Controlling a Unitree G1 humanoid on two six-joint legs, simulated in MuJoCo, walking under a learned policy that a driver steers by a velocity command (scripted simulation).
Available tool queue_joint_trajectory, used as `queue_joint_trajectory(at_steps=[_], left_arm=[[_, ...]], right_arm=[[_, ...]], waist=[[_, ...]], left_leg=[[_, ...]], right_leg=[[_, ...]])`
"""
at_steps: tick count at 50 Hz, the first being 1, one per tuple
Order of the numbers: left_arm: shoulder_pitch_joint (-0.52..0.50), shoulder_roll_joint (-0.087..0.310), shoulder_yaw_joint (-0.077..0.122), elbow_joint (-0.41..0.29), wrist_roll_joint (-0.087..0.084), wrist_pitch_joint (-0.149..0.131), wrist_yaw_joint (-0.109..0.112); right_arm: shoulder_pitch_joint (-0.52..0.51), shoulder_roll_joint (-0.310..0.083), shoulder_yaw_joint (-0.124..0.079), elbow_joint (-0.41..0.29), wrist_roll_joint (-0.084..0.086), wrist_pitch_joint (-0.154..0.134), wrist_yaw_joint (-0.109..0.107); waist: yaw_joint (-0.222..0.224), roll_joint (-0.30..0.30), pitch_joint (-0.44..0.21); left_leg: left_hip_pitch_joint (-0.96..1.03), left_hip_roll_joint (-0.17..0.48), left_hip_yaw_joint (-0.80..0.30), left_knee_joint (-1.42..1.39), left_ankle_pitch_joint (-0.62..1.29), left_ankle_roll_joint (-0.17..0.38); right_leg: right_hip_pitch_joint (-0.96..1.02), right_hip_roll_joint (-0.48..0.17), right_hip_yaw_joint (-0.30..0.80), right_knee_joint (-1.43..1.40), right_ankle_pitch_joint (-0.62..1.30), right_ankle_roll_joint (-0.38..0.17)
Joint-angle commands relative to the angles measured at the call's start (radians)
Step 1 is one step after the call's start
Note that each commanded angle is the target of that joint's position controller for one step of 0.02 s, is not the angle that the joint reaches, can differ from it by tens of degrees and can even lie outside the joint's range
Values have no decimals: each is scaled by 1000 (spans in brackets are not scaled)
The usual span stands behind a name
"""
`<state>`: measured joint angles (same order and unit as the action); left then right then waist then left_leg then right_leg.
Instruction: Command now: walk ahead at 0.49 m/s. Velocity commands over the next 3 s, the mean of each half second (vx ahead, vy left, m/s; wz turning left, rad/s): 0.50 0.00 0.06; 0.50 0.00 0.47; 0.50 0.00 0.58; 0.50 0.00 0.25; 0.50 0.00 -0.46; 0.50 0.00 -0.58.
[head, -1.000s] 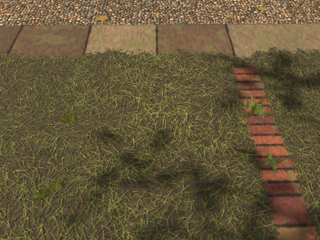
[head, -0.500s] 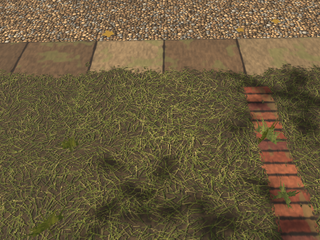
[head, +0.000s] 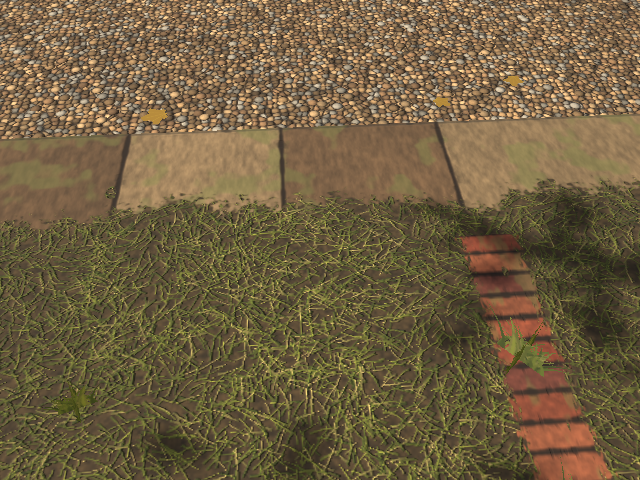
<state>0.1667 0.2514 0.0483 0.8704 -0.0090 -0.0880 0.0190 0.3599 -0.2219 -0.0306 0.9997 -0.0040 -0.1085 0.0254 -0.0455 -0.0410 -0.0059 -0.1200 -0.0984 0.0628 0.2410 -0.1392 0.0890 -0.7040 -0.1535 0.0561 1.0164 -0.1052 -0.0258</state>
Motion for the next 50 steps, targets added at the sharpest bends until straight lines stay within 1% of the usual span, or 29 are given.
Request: queue_joint_trajectory(at_steps=[1,6,9,11,12,13,14,15,16,17,18,19,20,22,24,27,31,37,38,40,41,42,43,44,45,46,47,48,50], left_arm=[[-24,36,8,-52,4,-8,-2],[-186,27,-3,-98,-11,-17,-27],[-227,43,-3,-129,-15,-27,-48],[-163,74,9,-123,-14,-35,-55],[-60,104,27,-95,-12,-38,-53],[128,161,54,-40,-10,-39,-46],[297,265,79,-9,12,-36,-40],[337,255,75,6,7,-30,-45],[282,174,49,-3,2,-32,-47],[188,134,36,-25,1,-30,-45],[104,108,26,-39,7,-31,-49],[62,78,19,-43,12,-36,-52],[49,63,16,-34,17,-39,-55],[75,70,20,-5,21,-46,-52],[103,93,28,15,26,-49,-41],[125,100,31,30,29,-44,-23],[142,112,30,40,23,-38,-5],[224,136,40,77,8,-1,6],[213,144,42,73,5,6,8],[180,176,50,56,1,17,16],[162,191,54,48,0,23,20],[134,202,56,38,-4,28,22],[125,198,52,18,-4,21,22],[228,32,4,-20,38,-8,-4],[168,73,2,-57,-7,-60,-22],[40,128,18,-89,-44,-84,-29],[6,126,16,-103,-38,-91,-26],[9,127,22,-92,-12,-85,-17],[50,135,37,-97,10,-54,-13]], right_arm=[[-21,-148,-25,-60,7,-9,-20],[70,-169,-30,-29,22,6,-25],[88,-176,-36,-15,24,21,-29],[60,-193,-42,-20,25,30,-32],[33,-192,-41,-27,22,36,-32],[22,-162,-29,-38,12,38,-32],[91,-82,-2,-63,1,26,-28],[150,-16,19,-51,16,0,-20],[79,-136,-10,-62,40,-19,-16],[-14,-169,-18,-94,52,-28,-16],[-51,-156,-19,-97,44,-23,-22],[-53,-145,-28,-93,33,-8,-28],[-28,-122,-29,-85,33,11,-29],[1,-85,-29,-72,39,37,-31],[-44,-86,-37,-91,38,48,-35],[-122,-87,-46,-120,30,46,-31],[-236,-67,-40,-161,23,41,-12],[-391,-41,-26,-261,25,40,27],[-394,-44,-28,-276,27,40,34],[-348,-73,-43,-290,29,43,42],[-269,-102,-59,-281,31,45,43],[-128,-150,-85,-251,33,46,38],[37,-232,-123,-213,29,52,18],[63,-337,-140,-205,34,54,3],[106,-292,-121,-225,18,42,3],[79,-225,-105,-221,9,34,2],[-7,-181,-92,-237,19,29,2],[-91,-148,-80,-262,21,27,5],[-149,-129,-70,-288,13,27,0]], waist=[[24,76,63],[-37,90,84],[-31,101,94],[18,123,58],[78,124,-3],[157,100,-122],[169,-75,-293],[148,-267,-398],[153,-173,-300],[131,-109,-180],[96,-17,-107],[65,-12,-69],[42,-29,-50],[25,-32,-19],[28,-20,13],[42,-11,34],[76,-9,70],[124,4,120],[112,-4,115],[66,-48,56],[18,-72,3],[-64,-67,-75],[-142,1,-163],[-31,283,-248],[-65,230,-403],[-94,159,-267],[-48,75,-165],[4,14,-103],[66,28,-65]], left_leg=[[-69,276,-179,-148,131,145],[48,295,-152,-108,107,122],[145,345,-171,-47,129,108],[169,357,-170,30,274,88],[158,324,-137,150,446,67],[67,263,-89,373,495,36],[-273,151,-21,769,199,-25],[-542,28,-102,1020,-393,-51],[-640,95,-195,1119,-379,-27],[-660,149,-164,1109,-292,-12],[-613,193,-147,1050,-205,-16],[-558,226,-152,986,-154,-18],[-502,241,-157,954,-122,-22],[-483,234,-163,927,-86,-30],[-553,226,-193,876,-11,-37],[-635,204,-219,745,124,-47],[-621,191,-149,551,262,-46],[-695,180,-48,420,144,-15],[-667,167,-22,407,97,-3],[-518,103,51,406,0,32],[-400,62,76,411,-43,55],[-196,25,78,349,-3,88],[107,79,-63,286,29,139],[476,345,-553,281,31,301],[580,454,-923,85,-119,394],[505,409,-777,59,-81,319],[342,367,-634,57,-3,273],[176,330,-538,42,100,247],[-1,280,-451,-2,190,232]], right_leg=[[-3,-4,-12,-185,162,15],[33,49,-52,-410,197,17],[33,64,-48,-477,101,-14],[147,94,-69,-511,32,-45],[292,130,-99,-532,23,-68],[549,118,-80,-518,45,-105],[948,-133,261,-517,4,-223],[1127,-266,667,-685,-132,-318],[1048,-233,612,-713,-181,-269],[902,-200,451,-723,-111,-230],[749,-164,327,-758,-14,-210],[655,-127,239,-793,32,-190],[592,-102,179,-826,47,-178],[538,-82,86,-866,115,-181],[548,-83,24,-883,177,-178],[595,-83,-46,-896,206,-161],[627,-74,-143,-916,200,-128],[835,-139,-212,-825,341,-117],[845,-144,-228,-790,430,-110],[843,-140,-262,-666,771,-89],[829,-135,-274,-544,922,-78],[767,-108,-287,-355,940,-56],[554,-60,-287,-74,691,-13],[98,130,-228,297,-360,41],[-63,204,14,460,-497,32],[-155,140,55,443,-401,0],[-132,94,46,347,-302,-14],[-56,61,37,266,-258,-5],[73,29,39,165,-224,19]])
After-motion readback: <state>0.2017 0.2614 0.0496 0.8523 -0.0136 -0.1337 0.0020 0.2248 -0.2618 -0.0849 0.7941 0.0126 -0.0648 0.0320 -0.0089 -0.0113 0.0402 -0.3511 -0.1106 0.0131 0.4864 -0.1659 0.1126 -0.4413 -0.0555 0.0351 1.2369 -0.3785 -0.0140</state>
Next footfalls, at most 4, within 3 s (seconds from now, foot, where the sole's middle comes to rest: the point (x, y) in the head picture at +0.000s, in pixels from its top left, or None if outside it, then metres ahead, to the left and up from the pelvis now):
0.26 right None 0.33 -0.17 -0.78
0.86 left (277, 439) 0.61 0.09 -0.78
1.34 right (306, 310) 0.95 0.02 -0.78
1.86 left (151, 311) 0.96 0.41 -0.78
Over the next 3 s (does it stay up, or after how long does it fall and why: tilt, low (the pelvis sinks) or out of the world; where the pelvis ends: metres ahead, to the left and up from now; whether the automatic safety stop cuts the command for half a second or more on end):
stays up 1.46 0.54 -0.01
